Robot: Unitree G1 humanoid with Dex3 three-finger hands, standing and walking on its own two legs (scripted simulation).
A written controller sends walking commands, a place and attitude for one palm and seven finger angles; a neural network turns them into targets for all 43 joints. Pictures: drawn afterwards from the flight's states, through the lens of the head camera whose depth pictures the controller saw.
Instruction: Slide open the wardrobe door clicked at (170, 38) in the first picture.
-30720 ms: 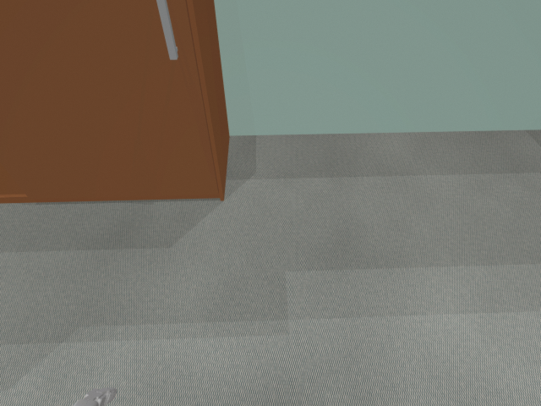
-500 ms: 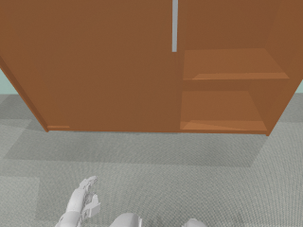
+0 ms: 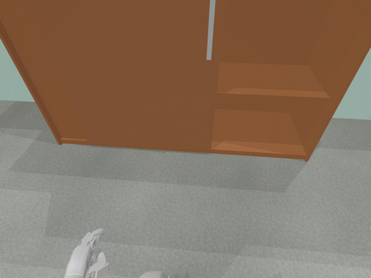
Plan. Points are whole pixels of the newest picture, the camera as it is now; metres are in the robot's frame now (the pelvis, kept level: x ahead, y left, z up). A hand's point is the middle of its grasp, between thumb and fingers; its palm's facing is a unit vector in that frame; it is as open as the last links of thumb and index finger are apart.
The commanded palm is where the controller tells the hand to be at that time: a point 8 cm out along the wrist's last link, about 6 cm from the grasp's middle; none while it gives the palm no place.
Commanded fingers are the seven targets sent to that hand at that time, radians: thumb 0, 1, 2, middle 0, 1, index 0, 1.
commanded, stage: stop stepping back and stand still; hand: right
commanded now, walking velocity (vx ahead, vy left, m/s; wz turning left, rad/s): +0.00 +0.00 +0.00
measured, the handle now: (210, 28) +1.14 -0.04 +0.14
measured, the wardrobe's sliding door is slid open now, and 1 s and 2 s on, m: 0.69 0.69 0.69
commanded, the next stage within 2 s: let the arm hang, fingers relaxed in 0.42 s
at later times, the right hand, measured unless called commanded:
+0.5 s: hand out of the picture +0.16 -0.26 +0.17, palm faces +0.48 +0.75 -0.46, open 7.4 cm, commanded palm none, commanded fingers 0.00 -0.90 -0.90 0.20 0.30 0.20 0.30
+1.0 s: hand out of the picture -0.01 -0.22 -0.16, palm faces +0.01 +0.97 -0.23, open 7.0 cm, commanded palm none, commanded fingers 0.00 -0.90 -0.90 0.20 0.30 0.20 0.30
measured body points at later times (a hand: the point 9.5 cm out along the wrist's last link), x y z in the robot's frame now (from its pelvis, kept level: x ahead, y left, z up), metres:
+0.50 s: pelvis -0.04 +0.01 +0.00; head -0.05 +0.01 +0.45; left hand +0.12 +0.25 -0.08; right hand +0.13 -0.30 +0.20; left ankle +0.02 +0.10 -0.72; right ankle -0.01 -0.12 -0.73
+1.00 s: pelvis -0.01 -0.02 +0.02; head +0.02 -0.03 +0.46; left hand -0.01 +0.22 -0.14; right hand +0.00 -0.27 -0.14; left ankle +0.02 +0.10 -0.73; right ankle -0.01 -0.13 -0.73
